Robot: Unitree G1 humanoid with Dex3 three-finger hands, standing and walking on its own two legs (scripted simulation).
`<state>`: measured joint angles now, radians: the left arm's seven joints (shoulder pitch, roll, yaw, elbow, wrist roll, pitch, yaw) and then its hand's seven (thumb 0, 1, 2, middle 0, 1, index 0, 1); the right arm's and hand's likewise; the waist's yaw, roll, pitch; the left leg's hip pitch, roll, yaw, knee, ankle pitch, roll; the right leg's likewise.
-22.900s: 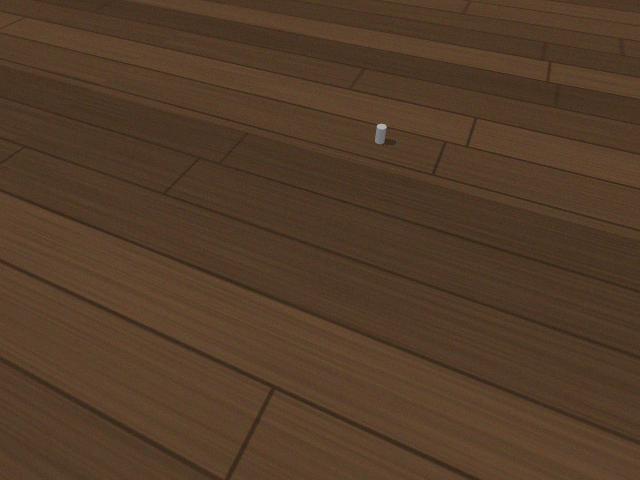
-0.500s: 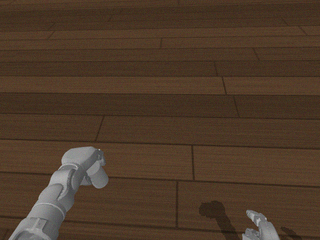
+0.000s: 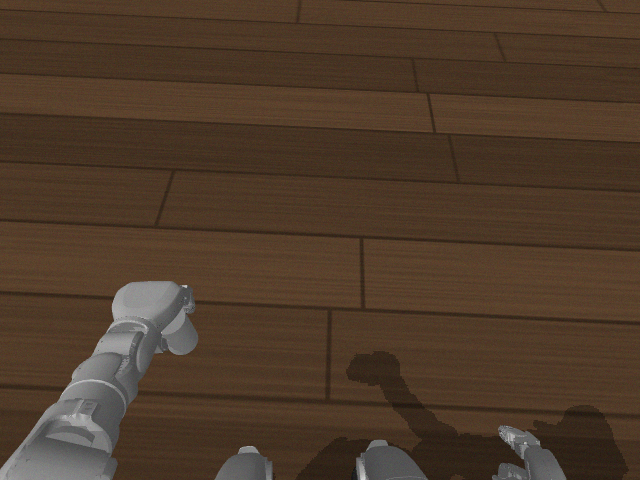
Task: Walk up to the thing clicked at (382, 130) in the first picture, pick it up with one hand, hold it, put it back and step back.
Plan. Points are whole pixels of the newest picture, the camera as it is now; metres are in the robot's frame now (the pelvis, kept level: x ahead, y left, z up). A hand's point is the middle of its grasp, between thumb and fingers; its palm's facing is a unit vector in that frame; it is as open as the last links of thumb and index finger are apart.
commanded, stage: crouch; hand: left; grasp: from above
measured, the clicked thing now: (176, 330) +0.35 +0.22 -0.14
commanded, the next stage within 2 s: lower in 1.54 s
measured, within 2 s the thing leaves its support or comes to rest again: neither
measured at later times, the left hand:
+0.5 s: hand (192, 334) +0.41 +0.25 -0.34, palm faces -0.47 +0.02 -0.88, open 7.7 cm
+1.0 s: hand (203, 336) +0.45 +0.26 -0.47, palm faces -0.45 -0.01 -0.89, open 7.7 cm
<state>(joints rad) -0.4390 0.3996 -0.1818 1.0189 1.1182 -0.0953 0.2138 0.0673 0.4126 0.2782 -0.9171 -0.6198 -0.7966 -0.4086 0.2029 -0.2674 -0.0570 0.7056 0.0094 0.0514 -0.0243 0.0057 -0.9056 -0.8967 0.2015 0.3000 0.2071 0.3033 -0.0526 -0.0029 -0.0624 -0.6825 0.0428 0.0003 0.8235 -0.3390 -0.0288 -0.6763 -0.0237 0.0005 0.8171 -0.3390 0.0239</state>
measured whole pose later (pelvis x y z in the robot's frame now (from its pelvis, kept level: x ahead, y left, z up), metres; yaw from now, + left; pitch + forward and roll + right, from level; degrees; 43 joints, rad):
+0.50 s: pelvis -0.04 +0.02 -0.21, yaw -2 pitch +35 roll -4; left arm -0.82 0.54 -0.01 1.29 1.17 -0.07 0.31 0.05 0.41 0.31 -0.86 -0.67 -0.77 -0.44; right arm 0.25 -0.21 -0.04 0.75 -0.05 -0.01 0.00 0.01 -0.90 -0.90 0.20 0.30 0.21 0.30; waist -0.19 0.06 -0.18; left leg -1.76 0.04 -0.05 1.76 -0.62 0.00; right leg -1.71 -0.02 0.00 1.70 -0.60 0.05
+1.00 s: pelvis -0.04 +0.02 -0.31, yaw -4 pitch +38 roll -7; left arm -1.00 0.69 0.07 1.37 1.24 -0.13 0.31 0.08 0.42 0.31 -0.94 -0.59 -0.79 -0.39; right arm 0.18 -0.27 0.00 0.70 -0.11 -0.05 0.10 0.00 -0.91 -0.90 0.20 0.30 0.21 0.30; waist -0.24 0.02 -0.11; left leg -2.11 0.02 -0.11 2.12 -0.69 -0.01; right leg -2.05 -0.01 -0.02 2.05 -0.68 0.05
